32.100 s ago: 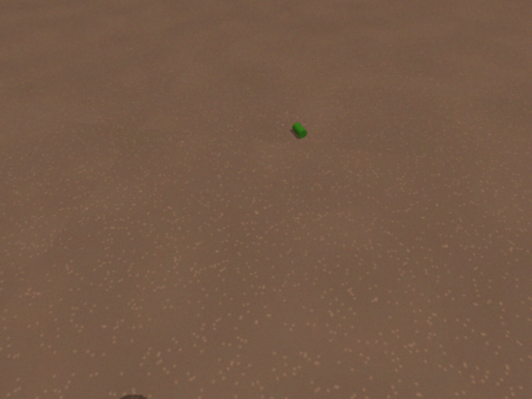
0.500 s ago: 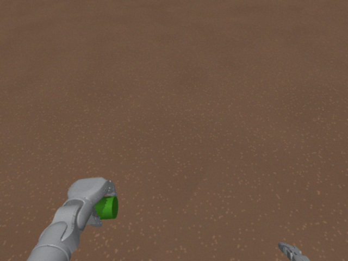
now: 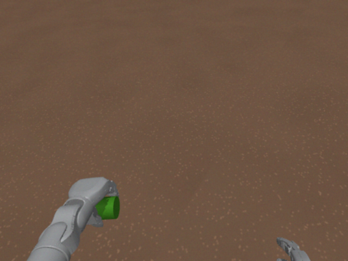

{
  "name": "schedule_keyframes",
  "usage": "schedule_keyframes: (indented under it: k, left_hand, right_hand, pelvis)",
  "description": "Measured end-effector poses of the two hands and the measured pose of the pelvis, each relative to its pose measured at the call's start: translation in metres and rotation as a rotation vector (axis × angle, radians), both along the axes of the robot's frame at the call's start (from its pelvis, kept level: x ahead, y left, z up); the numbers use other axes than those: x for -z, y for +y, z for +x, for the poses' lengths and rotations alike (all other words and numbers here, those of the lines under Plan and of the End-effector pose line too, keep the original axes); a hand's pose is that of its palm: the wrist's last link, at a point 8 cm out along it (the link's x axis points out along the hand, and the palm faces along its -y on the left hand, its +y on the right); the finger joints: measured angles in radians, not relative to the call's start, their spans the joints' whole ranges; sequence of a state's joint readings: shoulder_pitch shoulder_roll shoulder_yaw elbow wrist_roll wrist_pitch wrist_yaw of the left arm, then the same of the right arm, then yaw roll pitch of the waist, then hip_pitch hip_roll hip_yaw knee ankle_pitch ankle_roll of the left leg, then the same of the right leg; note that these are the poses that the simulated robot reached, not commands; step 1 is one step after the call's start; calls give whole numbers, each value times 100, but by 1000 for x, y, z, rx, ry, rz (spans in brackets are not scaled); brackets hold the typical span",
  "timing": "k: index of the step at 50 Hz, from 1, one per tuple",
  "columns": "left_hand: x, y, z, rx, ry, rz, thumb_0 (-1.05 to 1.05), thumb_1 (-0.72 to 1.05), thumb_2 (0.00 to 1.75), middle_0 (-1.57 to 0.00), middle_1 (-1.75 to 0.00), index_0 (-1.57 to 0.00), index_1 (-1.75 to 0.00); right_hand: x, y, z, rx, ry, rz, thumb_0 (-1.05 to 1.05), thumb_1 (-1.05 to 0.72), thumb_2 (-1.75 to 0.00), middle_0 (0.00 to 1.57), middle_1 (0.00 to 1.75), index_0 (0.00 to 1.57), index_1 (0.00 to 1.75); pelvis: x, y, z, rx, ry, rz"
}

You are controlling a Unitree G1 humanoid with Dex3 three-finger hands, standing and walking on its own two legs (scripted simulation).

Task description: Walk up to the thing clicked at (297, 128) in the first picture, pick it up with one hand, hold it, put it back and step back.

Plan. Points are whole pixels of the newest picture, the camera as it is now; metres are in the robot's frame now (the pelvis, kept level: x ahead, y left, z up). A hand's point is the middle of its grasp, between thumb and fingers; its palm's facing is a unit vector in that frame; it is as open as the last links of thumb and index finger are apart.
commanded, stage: hold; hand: left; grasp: from above
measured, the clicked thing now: (99, 208) +0.30 +0.23 -0.06
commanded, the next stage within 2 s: crouch in 0.42 s
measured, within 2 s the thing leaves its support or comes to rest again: neither
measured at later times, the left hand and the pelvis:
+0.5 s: hand (95, 206) +0.29 +0.23 -0.03, palm faces -0.47 -0.04 -0.88, open 8.4 cm; pelvis +0.01 +0.00 +0.00, yaw +0 degrees
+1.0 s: hand (106, 220) +0.30 +0.23 -0.15, palm faces -0.46 +0.03 -0.89, open 8.4 cm; pelvis -0.01 +0.00 -0.05, yaw +1 degrees
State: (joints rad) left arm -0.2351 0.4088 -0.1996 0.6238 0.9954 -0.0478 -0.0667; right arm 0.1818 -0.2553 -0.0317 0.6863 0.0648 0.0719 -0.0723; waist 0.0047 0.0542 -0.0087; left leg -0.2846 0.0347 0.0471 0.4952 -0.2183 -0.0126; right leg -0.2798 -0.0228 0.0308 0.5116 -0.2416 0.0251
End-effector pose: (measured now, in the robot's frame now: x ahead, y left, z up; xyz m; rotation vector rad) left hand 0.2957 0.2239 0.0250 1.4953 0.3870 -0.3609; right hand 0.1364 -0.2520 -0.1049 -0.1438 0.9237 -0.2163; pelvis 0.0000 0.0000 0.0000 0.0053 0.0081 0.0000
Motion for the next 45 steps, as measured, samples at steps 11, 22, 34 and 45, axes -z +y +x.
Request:
schedule_keyframes:
  k: [11,22,34,45]
  left_hand:
    - [5,-1,-3,7,1,-1,-1,21,28,-90,-24,-92,-25]
    - [0,4,5,-8,-5,5,-1,20,31,-89,-26,-91,-27]
    - [12,3,3,2,7,0,-1,21,30,-88,-29,-89,-29]
    - [71,6,3,19,19,35,-1,20,30,-89,-28,-91,-28]
  right_hand:
    - [1,1,1,-6,11,-3,1,-91,-90,20,30,20,29]
    - [1,1,2,5,22,0,1,-91,-90,20,30,20,29]
    - [1,1,4,7,33,-3,1,-90,-90,20,30,20,30]
    - [19,-10,-17,-10,121,-45,1,-90,-90,20,30,20,30]
  pelvis:
    - [0,-1,0,-3,1,0]
    - [-1,1,4,-3,3,-1]
    - [-1,1,8,-6,11,0]
    - [18,0,-2,-22,113,-8]
